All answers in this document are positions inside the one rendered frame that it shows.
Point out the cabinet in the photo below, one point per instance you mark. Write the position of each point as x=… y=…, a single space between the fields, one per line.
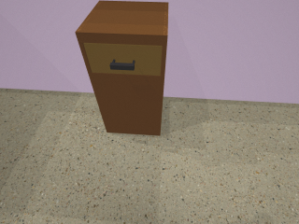
x=131 y=104

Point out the handle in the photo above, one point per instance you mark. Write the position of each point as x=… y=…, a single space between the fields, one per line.
x=122 y=66

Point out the drawer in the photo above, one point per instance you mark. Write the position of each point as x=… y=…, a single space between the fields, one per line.
x=148 y=58

